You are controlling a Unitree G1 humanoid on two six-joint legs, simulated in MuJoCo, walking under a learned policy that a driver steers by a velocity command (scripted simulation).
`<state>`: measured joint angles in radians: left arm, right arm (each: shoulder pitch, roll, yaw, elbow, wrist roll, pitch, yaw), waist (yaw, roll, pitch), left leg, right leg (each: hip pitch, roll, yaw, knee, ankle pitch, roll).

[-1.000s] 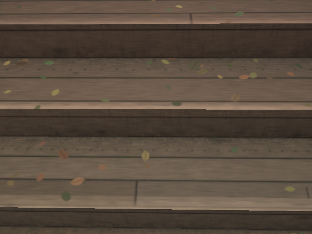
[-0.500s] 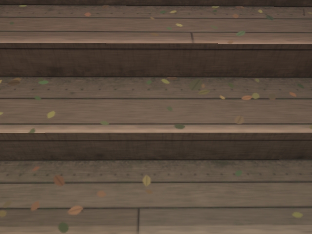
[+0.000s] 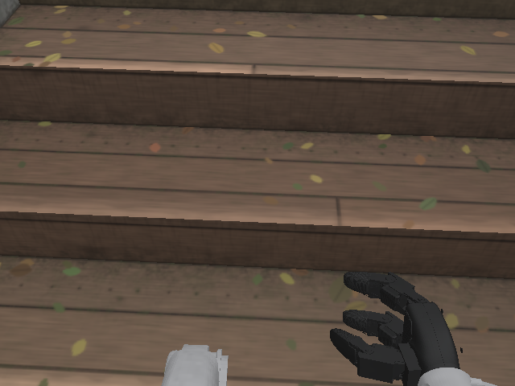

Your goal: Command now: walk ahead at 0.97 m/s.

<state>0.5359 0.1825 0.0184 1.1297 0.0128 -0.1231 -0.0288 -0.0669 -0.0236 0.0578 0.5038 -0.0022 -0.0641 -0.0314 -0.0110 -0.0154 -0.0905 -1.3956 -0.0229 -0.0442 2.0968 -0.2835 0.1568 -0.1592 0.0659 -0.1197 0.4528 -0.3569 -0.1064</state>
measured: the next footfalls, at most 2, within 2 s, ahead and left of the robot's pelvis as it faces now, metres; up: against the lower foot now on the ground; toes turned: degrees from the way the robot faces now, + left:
left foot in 0.14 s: +0.24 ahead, +0.07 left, +0.16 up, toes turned +4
right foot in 0.52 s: +0.56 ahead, -0.09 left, +0.32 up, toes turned -4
